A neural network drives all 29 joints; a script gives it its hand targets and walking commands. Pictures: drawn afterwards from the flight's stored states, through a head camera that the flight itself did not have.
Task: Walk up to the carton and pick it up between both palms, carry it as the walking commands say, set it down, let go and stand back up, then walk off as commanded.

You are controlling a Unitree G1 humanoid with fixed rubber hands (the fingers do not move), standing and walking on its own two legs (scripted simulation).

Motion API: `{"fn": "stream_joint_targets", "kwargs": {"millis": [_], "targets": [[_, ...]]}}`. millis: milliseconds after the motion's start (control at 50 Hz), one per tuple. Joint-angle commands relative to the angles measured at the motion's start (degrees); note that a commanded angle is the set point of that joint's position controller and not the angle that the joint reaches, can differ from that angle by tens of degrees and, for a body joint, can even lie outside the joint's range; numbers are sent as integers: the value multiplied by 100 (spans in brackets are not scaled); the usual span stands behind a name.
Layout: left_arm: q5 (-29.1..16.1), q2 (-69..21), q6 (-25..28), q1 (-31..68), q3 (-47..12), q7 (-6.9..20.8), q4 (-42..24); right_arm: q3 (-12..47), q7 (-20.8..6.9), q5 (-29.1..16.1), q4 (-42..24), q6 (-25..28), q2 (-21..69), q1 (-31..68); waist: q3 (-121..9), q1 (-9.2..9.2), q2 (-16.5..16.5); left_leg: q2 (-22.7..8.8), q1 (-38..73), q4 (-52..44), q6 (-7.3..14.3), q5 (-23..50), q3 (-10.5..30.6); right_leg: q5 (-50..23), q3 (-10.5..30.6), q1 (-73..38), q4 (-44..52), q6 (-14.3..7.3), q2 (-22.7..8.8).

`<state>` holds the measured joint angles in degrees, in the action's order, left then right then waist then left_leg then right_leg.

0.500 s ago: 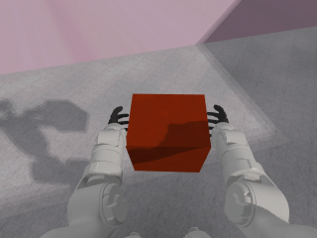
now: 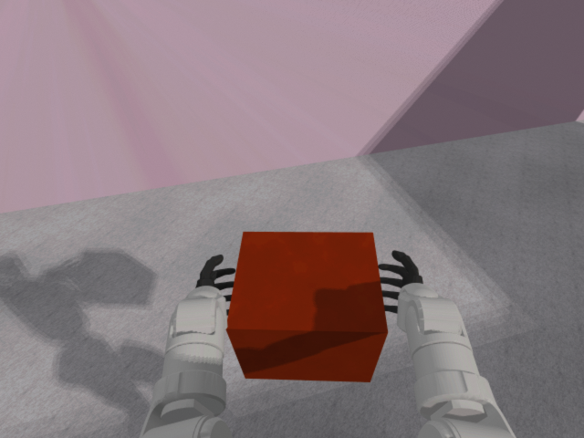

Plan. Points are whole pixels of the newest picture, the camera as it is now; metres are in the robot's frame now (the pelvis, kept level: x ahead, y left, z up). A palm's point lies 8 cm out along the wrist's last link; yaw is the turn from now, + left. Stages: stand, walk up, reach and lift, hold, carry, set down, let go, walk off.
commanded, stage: reach and lift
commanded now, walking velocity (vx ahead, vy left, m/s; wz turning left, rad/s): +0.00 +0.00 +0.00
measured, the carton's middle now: (307, 307) +0.36 +0.00 -0.01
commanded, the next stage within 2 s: hold in 0.92 s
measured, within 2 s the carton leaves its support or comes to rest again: neither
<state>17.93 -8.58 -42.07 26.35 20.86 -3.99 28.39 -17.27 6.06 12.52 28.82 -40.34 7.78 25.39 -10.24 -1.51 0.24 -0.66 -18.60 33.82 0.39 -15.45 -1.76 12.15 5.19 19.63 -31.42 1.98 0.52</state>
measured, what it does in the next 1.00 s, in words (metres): stands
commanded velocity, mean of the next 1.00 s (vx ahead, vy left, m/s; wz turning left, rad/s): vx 0.00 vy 0.00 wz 0.00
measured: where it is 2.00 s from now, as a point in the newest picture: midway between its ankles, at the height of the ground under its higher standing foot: outside the picture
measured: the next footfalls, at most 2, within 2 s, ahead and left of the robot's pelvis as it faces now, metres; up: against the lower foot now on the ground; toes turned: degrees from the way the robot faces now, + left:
none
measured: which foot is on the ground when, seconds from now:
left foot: down 0.00-1.00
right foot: down 0.00-1.00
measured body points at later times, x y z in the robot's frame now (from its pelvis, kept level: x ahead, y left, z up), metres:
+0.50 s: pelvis -0.01 +0.00 +0.00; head -0.08 +0.00 +0.44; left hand +0.32 +0.14 +0.06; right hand +0.31 -0.16 +0.05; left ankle +0.03 +0.11 -0.73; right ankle +0.05 -0.14 -0.73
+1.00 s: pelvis -0.01 +0.00 +0.00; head -0.09 +0.00 +0.44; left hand +0.31 +0.14 +0.06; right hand +0.30 -0.16 +0.06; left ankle +0.03 +0.11 -0.73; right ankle +0.05 -0.14 -0.73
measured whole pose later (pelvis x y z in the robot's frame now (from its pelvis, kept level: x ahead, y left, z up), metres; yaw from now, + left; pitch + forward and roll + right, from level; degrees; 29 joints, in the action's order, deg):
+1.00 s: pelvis -0.01 +0.00 +0.00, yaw +0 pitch -2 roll +0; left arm 17.9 -9.7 -41.0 26.1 20.7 -4.3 31.3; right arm -17.3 12.1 12.5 31.3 -39.9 7.9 25.1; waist -10.2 -1.5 1.5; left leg -0.6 -17.6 33.8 0.5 -14.5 -1.7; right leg 11.0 5.2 18.4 -30.9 2.0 0.5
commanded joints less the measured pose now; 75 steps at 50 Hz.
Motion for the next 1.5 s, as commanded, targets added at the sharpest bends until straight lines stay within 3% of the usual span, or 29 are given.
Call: {"fn": "stream_joint_targets", "kwargs": {"millis": [0,20,100,160,280,300,400,460,500,520,560,580,700,740,820,840,880,1000,1020,1040,1100,1140,1180,1260,1320,1380,1400,1460,1480], "targets": [[-1873,-6086,73,3000,-3240,2018,-203,3131,-2402,-1544,-726,10,5774,3703,-1525,238,283,434,1652,-1126,-62,1683,718,-1041,-165,-1637,744,-203,532],[-1825,-6039,72,3299,-3189,1985,-232,2757,-2423,-1350,-104,-59,5668,3349,-1267,21,373,391,1509,-1202,-107,1278,755,-781,-216,-1592,756,-229,526],[-1710,-6176,175,3769,-3001,2010,200,2486,-2528,-1199,161,81,5487,3914,-872,-106,460,205,912,-1513,-41,-116,813,40,-333,-1497,608,-130,569],[-1696,-6126,359,4097,-2872,2082,385,2522,-2532,-1274,163,257,5639,4342,-1005,8,402,233,570,-1491,31,-537,738,160,-312,-1728,551,-87,542],[-1803,-6146,462,4192,-2922,2075,477,2447,-2477,-1254,334,328,5705,4235,-1284,-74,-8,279,803,-1290,-61,304,734,-218,-334,-1573,638,-82,539],[-1691,-6128,472,3807,-2781,2108,587,2748,-2457,-1455,-66,385,5840,4535,-1392,221,6,365,782,-1252,-43,363,675,-221,-254,-1704,639,-78,491],[-1648,-5947,497,3767,-2768,2161,507,2773,-2428,-1401,-62,313,5888,4252,-1318,221,-168,385,908,-1160,6,484,596,-209,-188,-1463,714,-41,433],[-1758,-6096,523,4084,-3035,2148,161,2594,-2459,-1329,110,374,6004,4130,-1681,87,123,350,980,-1181,-66,460,694,-408,-210,-1616,610,-102,420],[-1685,-5977,522,3897,-2865,2164,279,2708,-2439,-1343,3,352,5921,4231,-1570,226,-120,418,945,-1124,-48,773,597,-506,-242,-1500,664,-59,461],[-1748,-6178,479,3877,-2951,2144,338,2648,-2472,-1355,173,339,5962,4101,-1622,88,41,376,944,-1198,-52,596,631,-374,-251,-1566,653,-102,479],[-1702,-6115,470,3946,-2883,2127,251,2533,-2492,-1337,171,352,5928,4091,-1347,206,241,398,900,-1285,-78,257,613,-191,-243,-1457,662,-142,471],[-1733,-6125,471,3987,-2914,2131,305,2461,-2479,-1208,293,329,5851,4050,-1399,107,-103,296,873,-1301,-63,349,737,-158,-252,-1470,659,-129,484],[-1809,-6147,426,3395,-3031,2096,102,2873,-2466,-1448,-192,267,5903,3792,-1707,209,-45,396,1230,-1154,-96,1239,626,-861,-234,-1571,672,-104,489],[-1933,-6193,437,3710,-3239,2118,-174,2869,-2462,-1442,-239,259,5999,3766,-1895,81,-44,357,1345,-1135,-79,1131,707,-782,-214,-1597,666,-121,465],[-1760,-6141,378,3361,-3054,2132,-5,3001,-2493,-1507,-247,235,6137,3904,-1897,356,-72,331,1312,-1199,-110,992,701,-592,-201,-1550,628,-102,471],[-1903,-6247,392,3486,-3323,2113,-225,3022,-2494,-1469,-322,241,6078,3576,-1856,91,40,319,1462,-1142,-117,1206,757,-832,-205,-1464,634,-145,461],[-1951,-6218,334,3372,-3314,2136,-204,3023,-2501,-1497,-285,181,6016,3479,-2019,138,57,325,1453,-1119,-147,1526,696,-997,-189,-1479,664,-146,485],[-1777,-6129,343,3380,-2998,2160,112,2821,-2540,-1392,-39,163,5892,3673,-1675,222,21,387,1203,-1258,-69,746,562,-477,-219,-1510,719,-152,461],[-1804,-6154,341,3328,-3015,2163,241,2904,-2534,-1386,-162,201,5927,3758,-1808,252,-239,385,1320,-1234,-67,715,658,-417,-196,-1428,753,-158,456],[-1747,-6199,330,3258,-3007,2160,175,2949,-2528,-1455,-286,197,5947,3881,-1585,221,30,332,1139,-1324,-57,421,591,-338,-219,-1516,664,-155,461],[-1745,-6139,367,3603,-2948,2171,110,2716,-2589,-1310,104,181,5979,3721,-1381,166,-183,239,1241,-1366,-28,46,694,46,-213,-1187,696,-169,466],[-1590,-6235,318,3290,-2802,2197,542,2752,-2591,-1336,95,233,5915,3842,-1301,269,179,342,955,-1374,-48,-84,548,94,-205,-1321,716,-216,419],[-1679,-6260,391,3541,-2802,2180,435,2646,-2611,-1308,295,254,5920,3843,-1187,181,-66,188,988,-1501,-3,-347,696,279,-263,-1197,656,-171,459],[-1737,-6298,475,3794,-2880,2237,446,2566,-2668,-1271,228,368,5785,4135,-1436,118,116,136,916,-1585,-40,-688,732,333,-292,-1371,600,-158,489],[-1833,-6280,520,3575,-3034,2236,230,2827,-2630,-1372,-35,383,5982,3932,-1680,220,-183,292,1076,-1358,-22,232,605,-152,-234,-1403,712,-168,428],[-1725,-6306,439,3585,-2958,2256,426,2635,-2618,-1274,14,331,5813,4036,-1612,129,-48,254,1061,-1453,-60,-160,646,105,-250,-1372,696,-169,447],[-1721,-6243,406,3342,-2866,2265,602,2848,-2602,-1359,-42,319,5931,3982,-1452,286,-247,284,984,-1390,10,-71,566,175,-233,-1268,782,-182,414],[-1800,-6426,421,3531,-3019,2217,390,2636,-2632,-1306,75,358,5752,3898,-1477,78,126,240,1146,-1432,-60,-126,631,57,-222,-1205,712,-208,413],[-1755,-6342,400,3397,-2985,2223,367,2664,-2634,-1340,-10,344,5783,3845,-1411,226,83,225,1204,-1445,-96,-26,660,70,-221,-1131,774,-207,406]]}}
